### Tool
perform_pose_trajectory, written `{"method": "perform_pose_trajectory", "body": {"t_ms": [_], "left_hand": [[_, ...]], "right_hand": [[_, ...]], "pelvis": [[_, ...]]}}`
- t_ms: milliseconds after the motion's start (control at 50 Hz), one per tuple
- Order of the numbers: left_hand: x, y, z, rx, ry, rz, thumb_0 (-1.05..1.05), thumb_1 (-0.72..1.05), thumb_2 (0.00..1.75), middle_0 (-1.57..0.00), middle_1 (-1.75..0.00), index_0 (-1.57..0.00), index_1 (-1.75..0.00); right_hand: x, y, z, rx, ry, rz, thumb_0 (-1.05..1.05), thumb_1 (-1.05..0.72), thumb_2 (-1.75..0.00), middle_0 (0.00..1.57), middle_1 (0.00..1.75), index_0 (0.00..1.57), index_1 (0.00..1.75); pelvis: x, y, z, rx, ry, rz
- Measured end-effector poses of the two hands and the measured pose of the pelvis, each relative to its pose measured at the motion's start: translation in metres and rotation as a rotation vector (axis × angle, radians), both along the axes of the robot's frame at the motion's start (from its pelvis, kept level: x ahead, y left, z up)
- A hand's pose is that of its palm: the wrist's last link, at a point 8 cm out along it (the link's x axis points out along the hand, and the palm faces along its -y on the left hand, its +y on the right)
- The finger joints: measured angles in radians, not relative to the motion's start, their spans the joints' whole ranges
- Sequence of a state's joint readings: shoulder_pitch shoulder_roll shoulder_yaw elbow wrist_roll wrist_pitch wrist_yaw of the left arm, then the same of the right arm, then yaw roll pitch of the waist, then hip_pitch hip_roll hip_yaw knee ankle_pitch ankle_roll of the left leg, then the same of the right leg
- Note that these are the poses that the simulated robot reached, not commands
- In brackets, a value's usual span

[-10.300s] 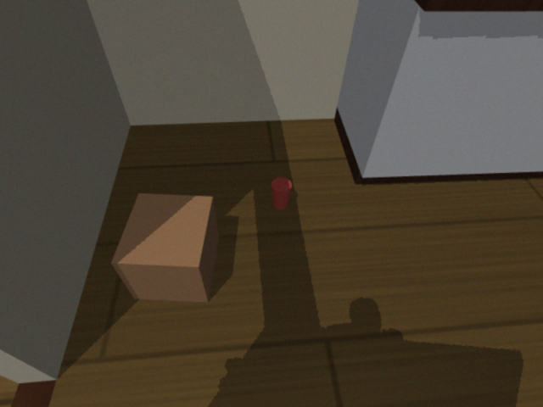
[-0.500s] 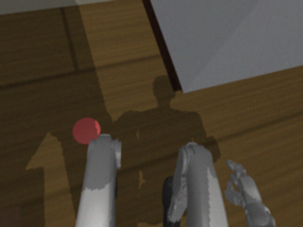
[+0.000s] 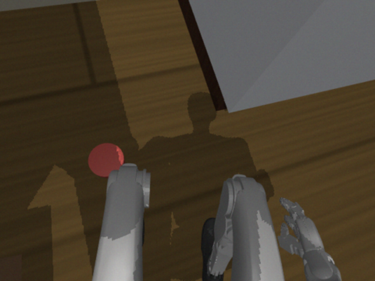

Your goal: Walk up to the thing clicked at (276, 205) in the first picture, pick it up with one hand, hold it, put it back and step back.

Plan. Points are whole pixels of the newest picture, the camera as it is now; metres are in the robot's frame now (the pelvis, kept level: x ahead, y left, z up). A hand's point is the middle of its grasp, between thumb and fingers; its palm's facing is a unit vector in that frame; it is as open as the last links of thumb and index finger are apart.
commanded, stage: go down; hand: left
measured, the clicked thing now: (110, 164) +0.35 +0.23 -0.32
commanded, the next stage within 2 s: approach in 0.76 s
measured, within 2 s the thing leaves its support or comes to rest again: neither
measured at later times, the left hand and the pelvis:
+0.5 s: hand out of the picture +0.27 +0.41 -0.01, palm faces +0.18 -0.97 -0.14, open 17.5 cm; pelvis +0.00 -0.01 +0.00, yaw +0 degrees
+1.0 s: hand out of the picture +0.27 +0.41 -0.02, palm faces +0.20 -0.98 -0.09, open 17.5 cm; pelvis +0.00 +0.00 -0.01, yaw +0 degrees
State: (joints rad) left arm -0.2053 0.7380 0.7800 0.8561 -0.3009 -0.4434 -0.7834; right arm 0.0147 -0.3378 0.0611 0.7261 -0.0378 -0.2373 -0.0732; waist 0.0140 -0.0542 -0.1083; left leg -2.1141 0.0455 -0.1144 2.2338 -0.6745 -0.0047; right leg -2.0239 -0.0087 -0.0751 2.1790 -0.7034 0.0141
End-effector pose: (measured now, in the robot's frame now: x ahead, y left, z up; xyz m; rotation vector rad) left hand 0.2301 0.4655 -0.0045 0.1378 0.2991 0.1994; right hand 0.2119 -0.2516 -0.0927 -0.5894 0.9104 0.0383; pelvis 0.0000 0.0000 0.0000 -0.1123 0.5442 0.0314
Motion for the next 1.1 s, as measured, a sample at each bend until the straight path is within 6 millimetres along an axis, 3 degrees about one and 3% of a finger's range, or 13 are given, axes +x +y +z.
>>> {"method": "perform_pose_trajectory", "body": {"t_ms": [680,1000,1100], "left_hand": [[0.006,-0.002,0.009,-0.024,-0.07,0.007,-0.01,-0.55,0.15,-0.02,-0.08,-0.01,-0.09],[0.005,-0.003,-0.005,-0.048,-0.135,0.009,-0.01,-0.54,0.13,-0.03,-0.08,-0.01,-0.1],[0.002,-0.005,-0.03,-0.087,-0.186,0.052,-0.01,-0.51,0.13,-0.03,-0.08,-0.01,-0.11]], "right_hand": [[0.004,-0.004,-0.005,0.011,-0.012,-0.002,0.01,-0.89,-0.91,0.2,0.3,0.2,0.3],[0.01,-0.002,-0.011,0.001,-0.024,0.02,0.01,-0.9,-0.91,0.2,0.3,0.2,0.3],[0.01,-0.002,-0.018,-0.011,-0.023,0.055,0.01,-0.9,-0.91,0.2,0.3,0.2,0.3]], "pelvis": [[0.002,-0.004,-0.002,0.009,0.008,-0.002],[0.001,-0.003,-0.012,0.008,0.0,-0.004],[0.0,-0.004,-0.023,0.006,-0.011,-0.009]]}}
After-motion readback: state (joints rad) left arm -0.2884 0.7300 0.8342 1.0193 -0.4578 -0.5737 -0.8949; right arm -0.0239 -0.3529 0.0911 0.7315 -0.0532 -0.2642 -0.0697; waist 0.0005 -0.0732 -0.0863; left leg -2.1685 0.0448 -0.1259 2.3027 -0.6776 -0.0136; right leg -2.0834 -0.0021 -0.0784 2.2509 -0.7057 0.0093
